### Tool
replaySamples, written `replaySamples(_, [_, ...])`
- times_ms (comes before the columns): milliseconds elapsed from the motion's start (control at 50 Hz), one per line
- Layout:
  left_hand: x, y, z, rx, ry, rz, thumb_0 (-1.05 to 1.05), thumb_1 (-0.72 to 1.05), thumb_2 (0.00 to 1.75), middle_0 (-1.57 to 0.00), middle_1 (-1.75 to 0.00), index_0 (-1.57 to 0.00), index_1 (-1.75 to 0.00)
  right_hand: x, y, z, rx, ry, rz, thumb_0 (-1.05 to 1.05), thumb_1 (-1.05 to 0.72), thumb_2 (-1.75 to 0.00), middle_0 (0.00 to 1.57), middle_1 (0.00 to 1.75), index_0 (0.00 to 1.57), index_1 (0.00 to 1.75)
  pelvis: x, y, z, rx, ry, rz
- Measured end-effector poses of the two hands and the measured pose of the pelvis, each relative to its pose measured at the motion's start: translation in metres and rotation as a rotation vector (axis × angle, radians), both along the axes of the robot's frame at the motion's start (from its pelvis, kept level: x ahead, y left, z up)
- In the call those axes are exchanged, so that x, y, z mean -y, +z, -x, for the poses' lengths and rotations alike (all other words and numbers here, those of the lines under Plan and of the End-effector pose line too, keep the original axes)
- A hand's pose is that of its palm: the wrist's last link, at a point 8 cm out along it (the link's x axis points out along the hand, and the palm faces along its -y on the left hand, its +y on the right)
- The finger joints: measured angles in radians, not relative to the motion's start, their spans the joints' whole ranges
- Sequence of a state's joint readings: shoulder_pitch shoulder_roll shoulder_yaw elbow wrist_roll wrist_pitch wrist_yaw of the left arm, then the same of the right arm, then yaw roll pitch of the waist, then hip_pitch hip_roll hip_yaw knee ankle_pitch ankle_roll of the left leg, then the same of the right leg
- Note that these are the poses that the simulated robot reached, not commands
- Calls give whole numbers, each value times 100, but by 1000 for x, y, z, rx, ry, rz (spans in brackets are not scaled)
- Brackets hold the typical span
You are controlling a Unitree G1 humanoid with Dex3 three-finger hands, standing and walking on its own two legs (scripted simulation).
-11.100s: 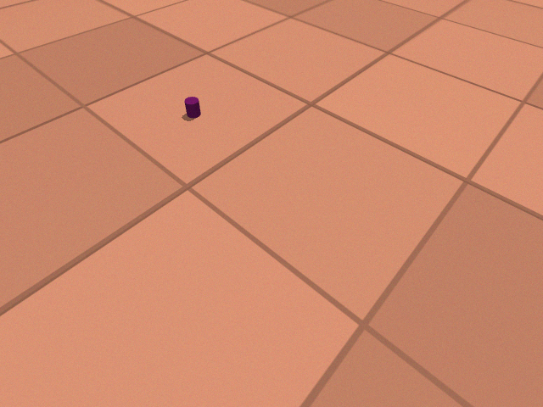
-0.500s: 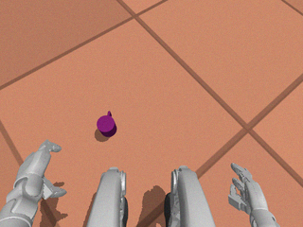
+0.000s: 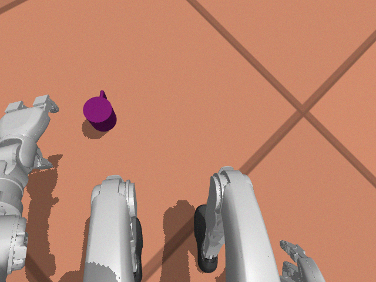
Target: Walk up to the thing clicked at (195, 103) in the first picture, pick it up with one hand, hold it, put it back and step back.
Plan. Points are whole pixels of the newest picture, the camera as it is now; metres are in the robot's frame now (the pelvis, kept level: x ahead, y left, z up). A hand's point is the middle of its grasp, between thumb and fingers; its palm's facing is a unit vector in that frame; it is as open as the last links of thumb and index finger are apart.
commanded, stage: rise first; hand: left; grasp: from above
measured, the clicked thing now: (101, 110) +0.57 +0.22 -0.36
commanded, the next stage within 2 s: none
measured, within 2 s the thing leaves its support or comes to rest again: neither
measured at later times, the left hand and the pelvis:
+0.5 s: hand (58, 127) +0.46 +0.29 -0.21, palm faces -0.47 -0.03 -0.88, open 14.2 cm; pelvis +0.01 +0.01 -0.04, yaw -1 degrees
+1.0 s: hand (65, 122) +0.48 +0.28 -0.24, palm faces -0.46 -0.03 -0.89, open 14.1 cm; pelvis +0.01 +0.01 -0.06, yaw -3 degrees
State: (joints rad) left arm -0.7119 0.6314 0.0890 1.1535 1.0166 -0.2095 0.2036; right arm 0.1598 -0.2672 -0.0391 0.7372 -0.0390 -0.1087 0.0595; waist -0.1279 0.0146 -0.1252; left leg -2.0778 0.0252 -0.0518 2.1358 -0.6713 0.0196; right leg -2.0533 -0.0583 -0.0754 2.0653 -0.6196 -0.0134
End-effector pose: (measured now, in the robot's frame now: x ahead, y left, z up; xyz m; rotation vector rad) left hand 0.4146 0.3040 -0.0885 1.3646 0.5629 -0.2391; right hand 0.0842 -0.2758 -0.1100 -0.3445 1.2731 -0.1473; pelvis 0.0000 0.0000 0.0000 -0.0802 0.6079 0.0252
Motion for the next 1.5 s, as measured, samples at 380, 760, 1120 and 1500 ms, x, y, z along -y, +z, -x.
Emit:
replaySamples(380, [10,-55,-43,27,-150,-101,0,-54,103,-9,-100,-7,-101,-1,-26,23,-146,2,24,1,-91,-90,20,30,20,30,-7,-37,-4,-26,-2,24])
replaySamples(760, [17,-83,-66,34,-165,-112,0,-53,100,-8,-103,-8,-103,-2,-38,38,-215,13,16,0,-91,-90,20,30,20,30,-5,-55,-10,-38,-16,29])
replaySamples(1120, [22,-93,-76,35,-161,-120,0,-53,100,-8,-105,-9,-104,-3,-35,49,-237,5,19,0,-91,-90,20,30,20,30,-6,-59,-11,-41,-20,37])
replaySamples(1500, [29,-98,-88,50,-169,-115,0,-54,102,-10,-104,-8,-106,-6,-41,59,-239,-2,20,0,-92,-90,20,30,20,30,-7,-70,-8,-23,-27,48])
